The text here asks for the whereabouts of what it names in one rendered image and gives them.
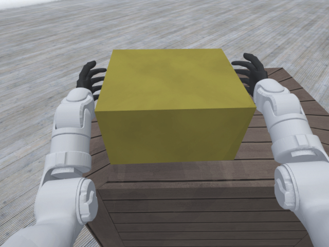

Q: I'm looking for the robot right upper arm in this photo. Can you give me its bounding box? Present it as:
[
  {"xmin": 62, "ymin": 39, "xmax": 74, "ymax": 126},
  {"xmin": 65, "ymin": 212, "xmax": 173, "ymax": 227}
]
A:
[{"xmin": 275, "ymin": 161, "xmax": 329, "ymax": 247}]

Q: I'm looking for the robot left hand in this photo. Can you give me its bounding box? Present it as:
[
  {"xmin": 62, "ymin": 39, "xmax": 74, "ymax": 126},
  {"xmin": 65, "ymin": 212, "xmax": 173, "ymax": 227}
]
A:
[{"xmin": 76, "ymin": 61, "xmax": 107, "ymax": 101}]

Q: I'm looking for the robot right hand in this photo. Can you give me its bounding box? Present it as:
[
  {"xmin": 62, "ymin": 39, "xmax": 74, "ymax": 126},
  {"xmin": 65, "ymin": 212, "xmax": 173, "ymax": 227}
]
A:
[{"xmin": 231, "ymin": 53, "xmax": 268, "ymax": 97}]

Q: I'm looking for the pedestal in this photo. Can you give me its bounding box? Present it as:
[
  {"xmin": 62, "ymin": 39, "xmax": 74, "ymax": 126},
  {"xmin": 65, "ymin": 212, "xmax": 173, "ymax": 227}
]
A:
[{"xmin": 81, "ymin": 67, "xmax": 329, "ymax": 247}]

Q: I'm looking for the robot left upper arm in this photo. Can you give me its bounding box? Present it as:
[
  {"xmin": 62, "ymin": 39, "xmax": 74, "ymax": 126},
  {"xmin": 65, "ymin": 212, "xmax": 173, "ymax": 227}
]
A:
[{"xmin": 0, "ymin": 177, "xmax": 98, "ymax": 247}]

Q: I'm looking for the robot left forearm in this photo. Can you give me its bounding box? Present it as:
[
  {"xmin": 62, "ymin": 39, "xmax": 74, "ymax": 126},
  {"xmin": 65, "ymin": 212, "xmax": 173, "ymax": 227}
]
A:
[{"xmin": 34, "ymin": 87, "xmax": 96, "ymax": 220}]

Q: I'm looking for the carton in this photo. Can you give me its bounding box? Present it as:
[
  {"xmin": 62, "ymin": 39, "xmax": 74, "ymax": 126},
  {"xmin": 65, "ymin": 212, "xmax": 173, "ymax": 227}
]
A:
[{"xmin": 95, "ymin": 48, "xmax": 257, "ymax": 165}]

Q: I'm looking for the robot right forearm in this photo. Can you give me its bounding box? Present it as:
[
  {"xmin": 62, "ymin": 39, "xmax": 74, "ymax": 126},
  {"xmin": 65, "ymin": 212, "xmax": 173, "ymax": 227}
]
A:
[{"xmin": 253, "ymin": 79, "xmax": 329, "ymax": 164}]

